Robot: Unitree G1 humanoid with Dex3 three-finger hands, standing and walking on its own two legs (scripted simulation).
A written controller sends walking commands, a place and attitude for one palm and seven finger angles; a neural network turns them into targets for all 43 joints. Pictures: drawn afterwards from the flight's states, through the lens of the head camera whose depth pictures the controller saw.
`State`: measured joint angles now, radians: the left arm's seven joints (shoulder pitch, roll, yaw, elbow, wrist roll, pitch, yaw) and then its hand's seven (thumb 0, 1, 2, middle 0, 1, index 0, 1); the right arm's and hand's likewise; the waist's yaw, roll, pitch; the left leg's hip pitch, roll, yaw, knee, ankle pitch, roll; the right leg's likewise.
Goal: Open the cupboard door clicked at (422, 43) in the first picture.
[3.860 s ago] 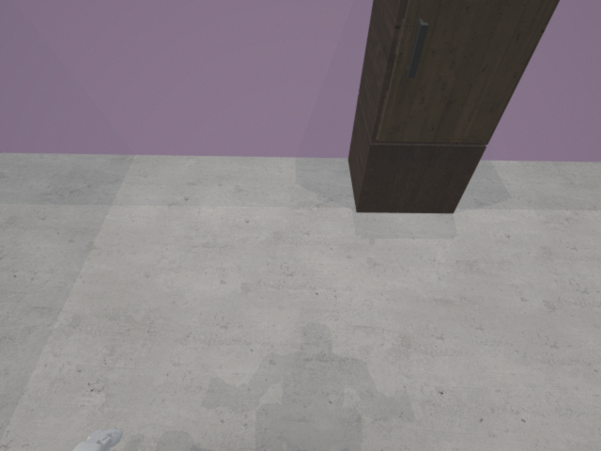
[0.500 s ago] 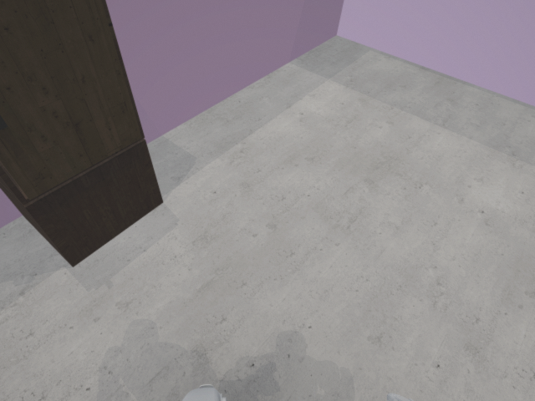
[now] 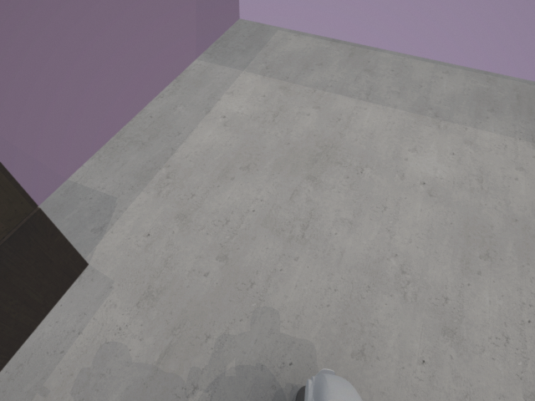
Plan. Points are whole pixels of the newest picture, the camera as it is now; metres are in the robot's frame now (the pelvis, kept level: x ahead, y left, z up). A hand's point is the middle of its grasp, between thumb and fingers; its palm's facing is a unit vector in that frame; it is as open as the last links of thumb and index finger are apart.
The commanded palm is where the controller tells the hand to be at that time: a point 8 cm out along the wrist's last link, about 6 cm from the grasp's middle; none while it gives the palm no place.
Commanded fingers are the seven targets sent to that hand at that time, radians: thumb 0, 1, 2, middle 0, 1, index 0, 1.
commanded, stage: walk to a spot facing it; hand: left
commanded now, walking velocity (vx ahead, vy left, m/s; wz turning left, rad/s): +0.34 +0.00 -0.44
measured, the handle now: out of the picture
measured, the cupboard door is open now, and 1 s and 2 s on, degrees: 0 0 0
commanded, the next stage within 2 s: turn to face it in 0.16 s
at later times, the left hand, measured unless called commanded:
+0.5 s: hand (188, 335) +0.26 +0.15 -0.17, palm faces +0.02 -0.98 -0.17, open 7.3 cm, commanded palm none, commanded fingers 0.00 0.90 0.90 -0.20 -0.30 -0.20 -0.30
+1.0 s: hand (165, 295) +0.33 +0.21 -0.15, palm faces +0.23 -0.94 -0.26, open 7.4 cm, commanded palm none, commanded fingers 0.00 0.90 0.90 -0.20 -0.30 -0.20 -0.30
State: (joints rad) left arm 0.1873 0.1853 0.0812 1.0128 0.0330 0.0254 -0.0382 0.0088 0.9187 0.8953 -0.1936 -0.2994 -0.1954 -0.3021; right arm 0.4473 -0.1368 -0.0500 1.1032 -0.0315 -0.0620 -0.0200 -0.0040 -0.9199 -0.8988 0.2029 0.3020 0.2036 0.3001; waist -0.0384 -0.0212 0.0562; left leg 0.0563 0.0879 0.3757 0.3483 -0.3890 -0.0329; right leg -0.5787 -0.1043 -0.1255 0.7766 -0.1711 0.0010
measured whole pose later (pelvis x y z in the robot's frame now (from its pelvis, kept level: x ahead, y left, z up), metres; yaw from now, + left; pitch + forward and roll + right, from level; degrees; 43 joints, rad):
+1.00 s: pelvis +0.25 -0.02 +0.00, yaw +13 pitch +2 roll -2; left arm 0.13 0.22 0.08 0.92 0.01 0.04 0.02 0.01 0.91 0.89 -0.19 -0.30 -0.20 -0.30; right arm 0.23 -0.20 -0.08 0.96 -0.03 0.04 0.01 0.00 -0.91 -0.90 0.21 0.30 0.21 0.30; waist -0.05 0.02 0.04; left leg -0.39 -0.05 -0.04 0.47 -0.11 0.06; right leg -0.39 -0.04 -0.01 0.82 -0.43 0.07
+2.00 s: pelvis +0.24 -0.05 -0.01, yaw +49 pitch +0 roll +0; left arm 0.13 0.23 0.05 0.84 0.01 0.02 0.02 0.01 0.90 0.89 -0.20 -0.30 -0.20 -0.30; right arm 0.21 -0.24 -0.07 0.91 -0.02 0.06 0.01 0.00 -0.91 -0.90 0.21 0.30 0.21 0.30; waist -0.04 0.04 0.05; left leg -0.35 -0.07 -0.12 0.59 -0.25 0.00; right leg -0.28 -0.03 -0.03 0.57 -0.30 0.06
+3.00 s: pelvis +0.21 -0.02 +0.01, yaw +67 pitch -1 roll +1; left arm 0.19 0.17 0.04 1.01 0.02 0.01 -0.01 0.01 0.91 0.89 -0.20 -0.30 -0.20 -0.30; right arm 0.44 -0.17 -0.04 1.12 -0.03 -0.01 -0.02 0.00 -0.91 -0.90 0.21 0.30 0.21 0.30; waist -0.06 0.01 0.00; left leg -0.10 -0.06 0.02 0.36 -0.25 0.05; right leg -0.33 -0.06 -0.07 0.64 -0.34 0.04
